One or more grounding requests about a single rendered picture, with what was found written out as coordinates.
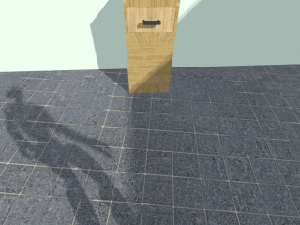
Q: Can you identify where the cabinet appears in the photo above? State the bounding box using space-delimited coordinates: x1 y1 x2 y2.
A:
123 0 181 94

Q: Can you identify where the handle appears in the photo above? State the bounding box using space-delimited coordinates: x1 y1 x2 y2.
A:
143 20 161 25

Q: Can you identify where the drawer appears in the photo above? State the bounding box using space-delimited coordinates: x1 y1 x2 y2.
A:
127 7 176 33

